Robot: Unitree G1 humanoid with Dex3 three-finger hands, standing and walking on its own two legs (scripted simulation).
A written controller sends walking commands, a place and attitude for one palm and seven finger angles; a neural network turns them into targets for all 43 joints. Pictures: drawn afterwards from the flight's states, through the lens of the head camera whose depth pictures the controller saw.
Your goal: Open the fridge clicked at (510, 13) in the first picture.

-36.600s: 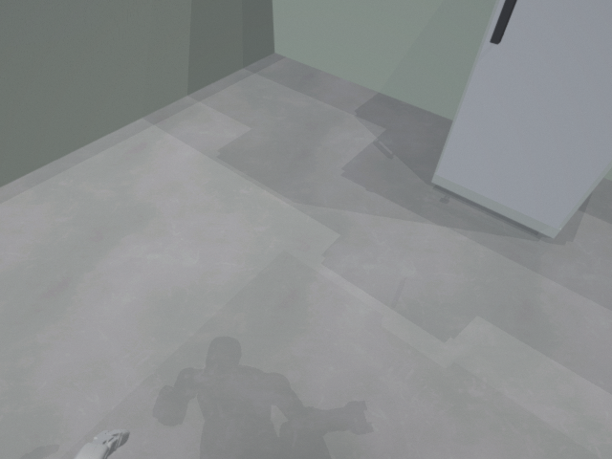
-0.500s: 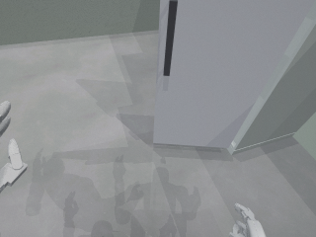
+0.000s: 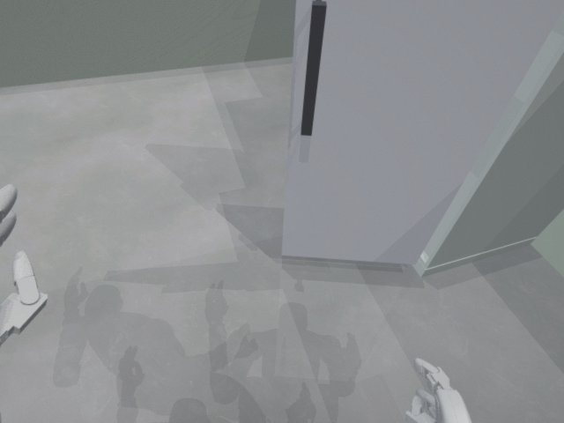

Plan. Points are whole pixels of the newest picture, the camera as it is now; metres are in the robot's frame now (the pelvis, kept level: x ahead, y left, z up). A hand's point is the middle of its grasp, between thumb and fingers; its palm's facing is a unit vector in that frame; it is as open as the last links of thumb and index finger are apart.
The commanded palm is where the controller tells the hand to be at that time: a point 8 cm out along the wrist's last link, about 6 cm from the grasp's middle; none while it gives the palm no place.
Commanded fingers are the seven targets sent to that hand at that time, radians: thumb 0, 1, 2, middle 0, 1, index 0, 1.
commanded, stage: let the arm hang, fingers relaxed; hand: left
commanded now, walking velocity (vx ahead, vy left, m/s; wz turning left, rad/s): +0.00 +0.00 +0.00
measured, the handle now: (311, 72) +0.83 +0.00 +0.11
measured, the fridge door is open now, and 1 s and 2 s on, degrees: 68 68 68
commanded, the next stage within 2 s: look to check the result in 1.14 s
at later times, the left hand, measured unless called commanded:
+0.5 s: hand out of the picture +0.00 +0.18 -0.18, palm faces -0.02 -0.98 -0.19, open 7.2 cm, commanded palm none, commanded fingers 0.00 0.90 0.90 -0.20 -0.30 -0.20 -0.30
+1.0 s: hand out of the picture +0.11 +0.23 -0.14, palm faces -0.03 -0.94 -0.33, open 7.4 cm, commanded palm none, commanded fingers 0.00 0.90 0.90 -0.20 -0.30 -0.20 -0.30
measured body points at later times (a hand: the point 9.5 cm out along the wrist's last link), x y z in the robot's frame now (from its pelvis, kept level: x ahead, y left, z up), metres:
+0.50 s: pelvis -0.01 -0.01 +0.00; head +0.03 +0.01 +0.44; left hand +0.00 +0.24 -0.17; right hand +0.02 -0.30 -0.13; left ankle +0.04 +0.08 -0.74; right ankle -0.01 -0.13 -0.74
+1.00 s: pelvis +0.01 -0.01 +0.01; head +0.02 -0.02 +0.46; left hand +0.11 +0.28 -0.12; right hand +0.10 -0.29 -0.13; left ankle +0.04 +0.08 -0.74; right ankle -0.01 -0.13 -0.74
